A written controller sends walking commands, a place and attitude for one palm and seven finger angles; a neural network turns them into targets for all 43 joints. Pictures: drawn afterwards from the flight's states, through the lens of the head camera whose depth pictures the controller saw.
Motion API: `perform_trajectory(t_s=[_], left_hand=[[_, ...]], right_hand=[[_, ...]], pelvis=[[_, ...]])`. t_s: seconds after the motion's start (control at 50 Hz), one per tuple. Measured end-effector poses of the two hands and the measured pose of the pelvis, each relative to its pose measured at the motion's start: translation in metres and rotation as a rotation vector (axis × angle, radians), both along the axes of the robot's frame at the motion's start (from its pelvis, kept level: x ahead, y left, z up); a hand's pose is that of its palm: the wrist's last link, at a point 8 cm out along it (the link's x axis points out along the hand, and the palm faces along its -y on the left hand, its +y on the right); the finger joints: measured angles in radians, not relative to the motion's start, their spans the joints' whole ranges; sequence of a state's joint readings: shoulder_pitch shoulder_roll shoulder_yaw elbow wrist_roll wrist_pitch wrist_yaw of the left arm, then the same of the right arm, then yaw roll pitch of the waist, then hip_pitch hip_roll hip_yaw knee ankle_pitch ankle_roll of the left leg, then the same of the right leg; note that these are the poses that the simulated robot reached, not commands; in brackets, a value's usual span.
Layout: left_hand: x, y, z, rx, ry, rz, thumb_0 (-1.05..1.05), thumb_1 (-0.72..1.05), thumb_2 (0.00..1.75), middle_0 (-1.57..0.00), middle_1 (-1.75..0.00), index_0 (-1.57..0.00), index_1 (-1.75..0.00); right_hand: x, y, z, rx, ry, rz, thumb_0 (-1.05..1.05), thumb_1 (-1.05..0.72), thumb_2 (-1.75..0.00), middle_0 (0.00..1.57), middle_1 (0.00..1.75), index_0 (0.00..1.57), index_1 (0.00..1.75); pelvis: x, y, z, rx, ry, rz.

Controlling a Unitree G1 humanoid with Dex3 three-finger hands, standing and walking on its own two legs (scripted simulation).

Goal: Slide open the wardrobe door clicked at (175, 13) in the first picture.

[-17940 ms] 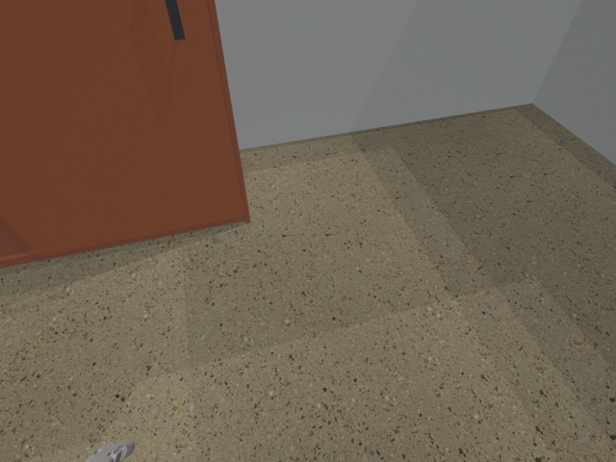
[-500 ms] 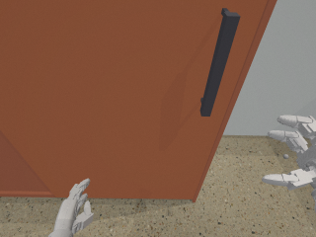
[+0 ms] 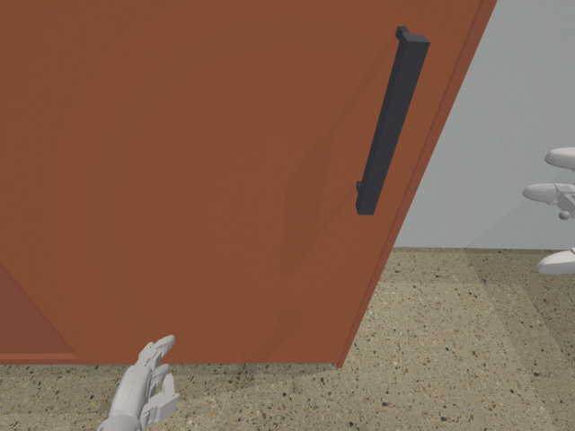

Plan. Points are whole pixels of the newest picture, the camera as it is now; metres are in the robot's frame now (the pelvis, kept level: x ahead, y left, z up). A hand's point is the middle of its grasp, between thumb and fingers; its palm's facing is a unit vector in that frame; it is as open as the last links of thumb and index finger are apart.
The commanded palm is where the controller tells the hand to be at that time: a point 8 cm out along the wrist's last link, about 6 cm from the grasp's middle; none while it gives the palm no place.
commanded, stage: raise the hand with hooked fingers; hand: right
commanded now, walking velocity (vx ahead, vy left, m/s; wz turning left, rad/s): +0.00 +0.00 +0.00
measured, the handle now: (381, 131) +0.49 -0.13 +0.21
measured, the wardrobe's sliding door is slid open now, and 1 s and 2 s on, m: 0.00 0.00 0.00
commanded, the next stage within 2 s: move the hooked fingers beside the handle in 0.40 s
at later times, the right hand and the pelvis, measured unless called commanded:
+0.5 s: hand (518, 226) +0.29 -0.25 +0.21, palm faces +0.04 +0.99 -0.11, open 14.0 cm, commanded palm +0.25 -0.30 +0.23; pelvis +0.00 +0.02 +0.00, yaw +1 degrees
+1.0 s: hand (499, 199) +0.33 -0.25 +0.21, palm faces +0.07 +1.00 -0.06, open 14.0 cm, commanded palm +0.29 -0.28 +0.22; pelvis +0.01 +0.02 +0.00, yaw +1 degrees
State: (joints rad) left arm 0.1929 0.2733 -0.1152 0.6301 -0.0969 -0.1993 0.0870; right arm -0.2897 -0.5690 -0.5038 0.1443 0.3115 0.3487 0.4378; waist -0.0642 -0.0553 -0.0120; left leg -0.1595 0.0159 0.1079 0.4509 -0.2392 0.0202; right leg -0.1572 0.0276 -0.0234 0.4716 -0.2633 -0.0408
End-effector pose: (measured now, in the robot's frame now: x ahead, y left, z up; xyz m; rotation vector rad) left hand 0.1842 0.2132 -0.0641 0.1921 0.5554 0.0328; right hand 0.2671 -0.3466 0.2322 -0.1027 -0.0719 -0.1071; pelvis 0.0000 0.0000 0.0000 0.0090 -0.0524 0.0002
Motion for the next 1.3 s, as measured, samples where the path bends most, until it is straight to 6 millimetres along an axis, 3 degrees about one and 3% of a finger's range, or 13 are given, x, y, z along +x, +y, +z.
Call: perform_trajectory(t_s=[0.1, 0.16, 0.24, 0.32, 0.44, 0.58, 0.68, 0.76, 0.84, 0.92, 1.08, 1.18, 1.3], left_hand=[[-0.003, 0.015, -0.001, 0.007, 0.002, 0.032, 0.01, 0.9, 0.89, -0.2, -0.3, -0.2, -0.3], [-0.003, 0.02, 0.004, 0.016, -0.012, 0.046, 0.01, 0.9, 0.89, -0.2, -0.3, -0.2, -0.3], [0.0, 0.024, 0.008, 0.019, -0.033, 0.046, 0.01, 0.9, 0.89, -0.2, -0.3, -0.2, -0.3], [0.005, 0.025, 0.006, 0.009, -0.039, 0.036, 0.01, 0.9, 0.9, -0.2, -0.3, -0.2, -0.3], [0.009, 0.025, 0.001, -0.008, -0.035, 0.034, 0.01, 0.9, 0.89, -0.2, -0.3, -0.2, -0.3], [0.01, 0.025, 0.004, -0.014, -0.052, 0.036, 0.01, 0.9, 0.89, -0.2, -0.3, -0.2, -0.3], [0.009, 0.027, 0.0, -0.011, -0.035, 0.034, 0.01, 0.9, 0.89, -0.2, -0.3, -0.2, -0.3], [0.005, 0.031, -0.004, -0.001, -0.014, 0.044, 0.01, 0.9, 0.89, -0.2, -0.3, -0.2, -0.3], [0.0, 0.033, -0.003, 0.004, -0.008, 0.062, 0.01, 0.9, 0.89, -0.2, -0.3, -0.2, -0.3], [-0.003, 0.034, -0.002, -0.001, -0.011, 0.081, 0.01, 0.9, 0.89, -0.2, -0.3, -0.2, -0.3], [-0.008, 0.035, -0.006, 0.004, 0.016, 0.091, 0.01, 0.9, 0.89, -0.2, -0.3, -0.2, -0.3], [-0.006, 0.029, -0.006, 0.014, 0.021, 0.082, 0.01, 0.9, 0.89, -0.2, -0.3, -0.2, -0.3], [-0.004, 0.022, -0.005, -0.004, 0.021, 0.085, 0.01, 0.9, 0.89, -0.2, -0.3, -0.2, -0.3]], right_hand=[[0.004, 0.027, -0.022, -0.008, 0.064, 0.091, -0.01, 0.5, -0.31, 0.3, 1.2, 0.3, 1.2], [-0.001, 0.039, -0.02, -0.003, -0.01, 0.11, -0.01, 0.5, -0.31, 0.3, 1.2, 0.3, 1.2], [-0.008, 0.031, -0.006, 0.001, -0.099, 0.037, -0.01, 0.5, -0.3, 0.31, 1.2, 0.31, 1.2], [-0.005, 0.023, -0.004, 0.007, -0.05, -0.03, -0.01, 0.5, -0.3, 0.31, 1.2, 0.31, 1.2], [0.0, 0.04, -0.017, -0.017, 0.045, 0.042, -0.01, 0.5, -0.3, 0.3, 1.2, 0.3, 1.2], [-0.003, 0.044, -0.005, -0.002, -0.069, 0.042, -0.01, 0.5, -0.3, 0.31, 1.2, 0.31, 1.2], [0.007, 0.038, -0.013, 0.016, 0.006, 0.0, -0.01, 0.51, -0.3, 0.31, 1.2, 0.31, 1.2], [0.02, 0.046, -0.023, 0.01, 0.057, 0.027, -0.01, 0.51, -0.3, 0.3, 1.2, 0.3, 1.2], [0.028, 0.058, -0.016, 0.011, -0.014, 0.075, -0.01, 0.5, -0.3, 0.3, 1.2, 0.3, 1.2], [0.036, 0.057, -0.008, 0.029, -0.061, 0.072, -0.01, 0.5, -0.3, 0.31, 1.2, 0.31, 1.2], [0.042, 0.054, -0.026, 0.029, 0.046, 0.044, -0.01, 0.5, -0.3, 0.3, 1.2, 0.3, 1.2], [0.043, 0.07, -0.019, 0.038, -0.043, 0.088, -0.01, 0.5, -0.3, 0.3, 1.2, 0.3, 1.2], [0.062, 0.068, -0.018, 0.053, 0.005, 0.055, -0.01, 0.51, -0.3, 0.31, 1.2, 0.31, 1.2]], pelvis=[[0.0, 0.002, 0.0, -0.003, 0.009, 0.014], [0.003, 0.005, 0.0, -0.004, 0.005, 0.023], [0.005, 0.011, 0.0, -0.003, -0.006, 0.023], [0.003, 0.014, -0.001, -0.003, -0.009, 0.011], [0.002, 0.016, -0.001, -0.007, 0.004, 0.011], [0.006, 0.021, -0.002, -0.007, -0.005, 0.015], [0.004, 0.021, -0.002, -0.007, 0.001, 0.005], [0.002, 0.021, -0.002, -0.009, 0.008, 0.005], [0.004, 0.02, -0.002, -0.009, 0.01, 0.014], [0.007, 0.019, -0.002, -0.01, 0.013, 0.023], [0.006, 0.014, -0.002, -0.01, 0.02, 0.021], [0.007, 0.011, -0.001, -0.009, 0.014, 0.019], [0.006, 0.01, -0.001, -0.01, 0.016, 0.017]])
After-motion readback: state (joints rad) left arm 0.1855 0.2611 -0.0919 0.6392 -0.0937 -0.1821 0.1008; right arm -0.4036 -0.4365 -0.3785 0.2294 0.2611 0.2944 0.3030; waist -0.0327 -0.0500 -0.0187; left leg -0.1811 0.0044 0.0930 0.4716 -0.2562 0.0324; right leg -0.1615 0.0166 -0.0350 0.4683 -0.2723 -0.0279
